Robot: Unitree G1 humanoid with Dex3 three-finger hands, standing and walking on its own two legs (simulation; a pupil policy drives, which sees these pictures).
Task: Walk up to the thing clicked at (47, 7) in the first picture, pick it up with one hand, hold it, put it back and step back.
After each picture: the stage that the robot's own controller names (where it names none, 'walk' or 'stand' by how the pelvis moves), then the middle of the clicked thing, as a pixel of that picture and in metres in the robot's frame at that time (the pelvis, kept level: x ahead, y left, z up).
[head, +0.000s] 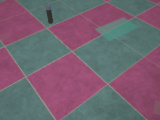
stand; (49, 14) +1.93 +0.45 -0.66
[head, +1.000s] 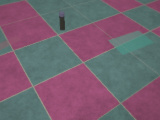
walk; (62, 21) +1.81 +0.21 -0.64
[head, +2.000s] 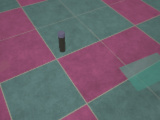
walk; (61, 42) +1.26 +0.18 -0.65
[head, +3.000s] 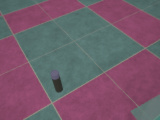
walk; (57, 81) +0.80 +0.25 -0.63
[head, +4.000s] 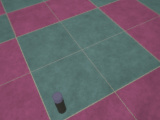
walk; (59, 103) +0.54 +0.24 -0.63
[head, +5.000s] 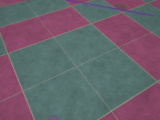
stand; out of the picture +0.44 +0.21 -0.65
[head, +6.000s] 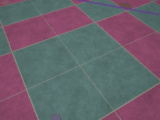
stand; out of the picture +0.44 +0.20 -0.66
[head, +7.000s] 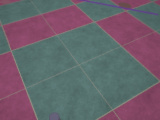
stand; out of the picture +0.45 +0.21 -0.66
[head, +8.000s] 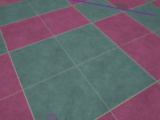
stand; out of the picture +0.45 +0.22 -0.66
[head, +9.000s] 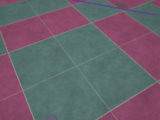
stand; out of the picture +0.44 +0.22 -0.66
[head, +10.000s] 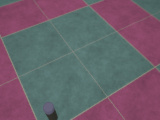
go down; (51, 113) +0.45 +0.23 -0.65
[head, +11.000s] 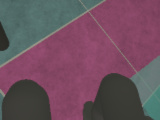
go down; out of the picture +0.51 +0.29 -0.22
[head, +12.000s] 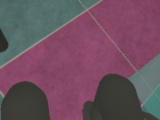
close in; out of the picture +0.51 +0.29 -0.23
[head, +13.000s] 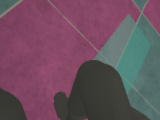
close in; out of the picture +0.49 +0.34 -0.16
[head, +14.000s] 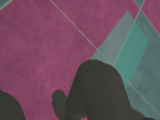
lift; out of the picture +0.47 +0.34 -0.17
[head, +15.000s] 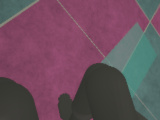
lift; out of the picture +0.42 +0.30 -0.16
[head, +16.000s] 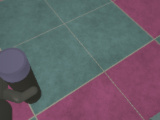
lift; (23, 81) +0.34 +0.19 +0.02
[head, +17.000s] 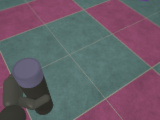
hold; (37, 91) +0.32 +0.16 +0.03
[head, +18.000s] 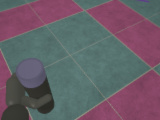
hold; (39, 90) +0.32 +0.15 +0.02
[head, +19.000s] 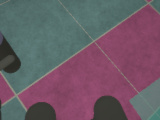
crouch; out of the picture +0.44 +0.24 -0.05
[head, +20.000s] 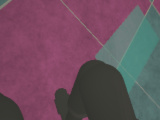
lower; out of the picture +0.46 +0.32 -0.18
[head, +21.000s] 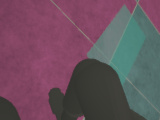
lower; out of the picture +0.47 +0.33 -0.17
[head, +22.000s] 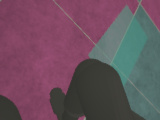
lower; out of the picture +0.47 +0.33 -0.17
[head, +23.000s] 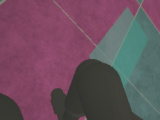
lower; out of the picture +0.46 +0.33 -0.17
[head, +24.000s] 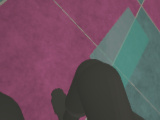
loosen; out of the picture +0.46 +0.32 -0.17
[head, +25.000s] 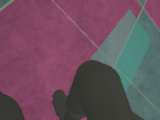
withdraw; out of the picture +0.47 +0.31 -0.17
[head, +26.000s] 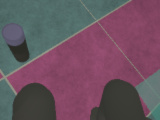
walk; (18, 46) +0.50 +0.25 -0.24
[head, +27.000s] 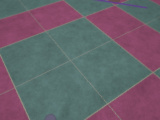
stand; out of the picture +0.42 +0.19 -0.59
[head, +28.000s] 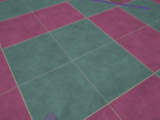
stand; out of the picture +0.44 +0.21 -0.60
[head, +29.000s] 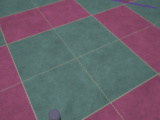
stand; out of the picture +0.44 +0.20 -0.61
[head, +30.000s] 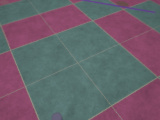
walk; out of the picture +0.45 +0.20 -0.66
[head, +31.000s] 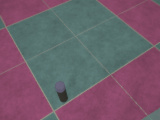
walk; (62, 92) +0.57 +0.19 -0.64
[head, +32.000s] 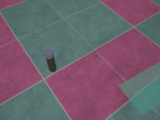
walk; (51, 61) +0.86 +0.26 -0.63
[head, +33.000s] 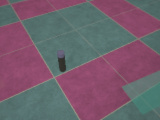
stand; (61, 61) +1.05 +0.22 -0.64
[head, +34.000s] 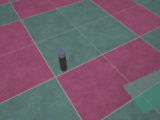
stand; (62, 61) +1.04 +0.21 -0.66
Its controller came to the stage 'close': yes
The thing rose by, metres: 0.68
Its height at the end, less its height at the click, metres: +0.00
